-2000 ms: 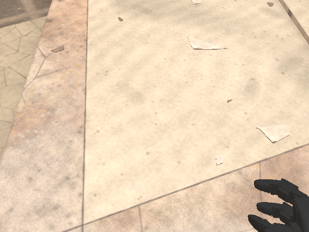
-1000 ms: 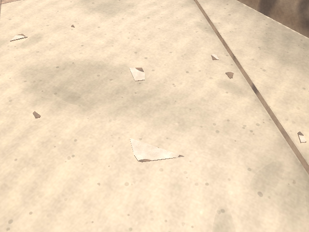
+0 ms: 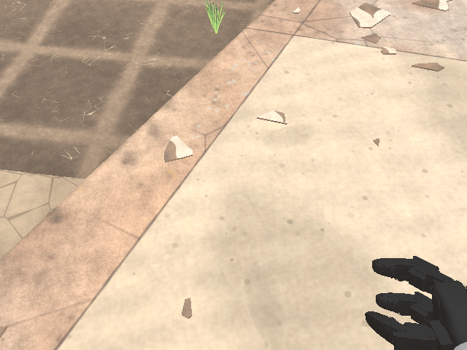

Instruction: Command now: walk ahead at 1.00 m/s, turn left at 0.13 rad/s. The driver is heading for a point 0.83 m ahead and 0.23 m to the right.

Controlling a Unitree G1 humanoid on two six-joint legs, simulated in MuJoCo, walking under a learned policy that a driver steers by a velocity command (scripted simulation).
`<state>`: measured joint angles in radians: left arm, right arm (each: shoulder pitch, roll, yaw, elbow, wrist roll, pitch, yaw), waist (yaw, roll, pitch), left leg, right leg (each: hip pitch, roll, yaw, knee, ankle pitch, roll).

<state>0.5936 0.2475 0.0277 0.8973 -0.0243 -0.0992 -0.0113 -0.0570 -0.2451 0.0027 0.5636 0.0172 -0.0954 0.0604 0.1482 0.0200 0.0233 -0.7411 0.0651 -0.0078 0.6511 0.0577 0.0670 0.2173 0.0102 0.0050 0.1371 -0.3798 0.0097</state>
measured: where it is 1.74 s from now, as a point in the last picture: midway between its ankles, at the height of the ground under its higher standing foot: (333, 192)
